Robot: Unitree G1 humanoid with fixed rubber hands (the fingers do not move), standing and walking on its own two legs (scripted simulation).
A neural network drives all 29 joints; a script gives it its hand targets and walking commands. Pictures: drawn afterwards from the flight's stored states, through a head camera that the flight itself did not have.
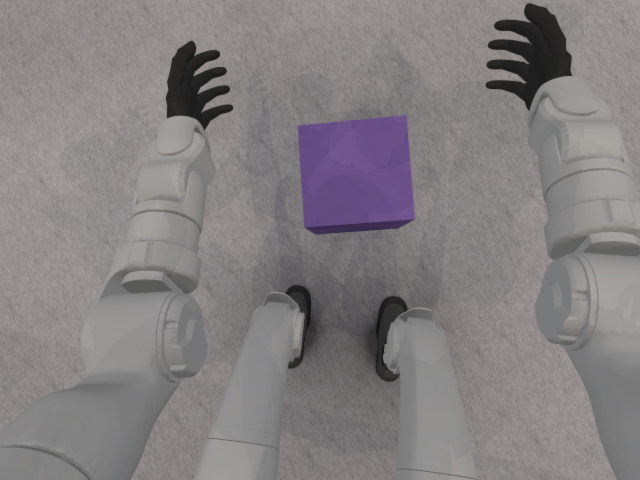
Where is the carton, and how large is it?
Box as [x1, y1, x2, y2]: [298, 115, 414, 233]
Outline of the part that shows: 406,115 298,125 304,227 314,233 397,228 414,219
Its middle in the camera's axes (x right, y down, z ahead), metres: +0.08 -0.12 +0.86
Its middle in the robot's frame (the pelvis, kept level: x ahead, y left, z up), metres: +0.49 +0.02 -0.51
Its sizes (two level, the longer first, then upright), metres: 0.210 0.200 0.250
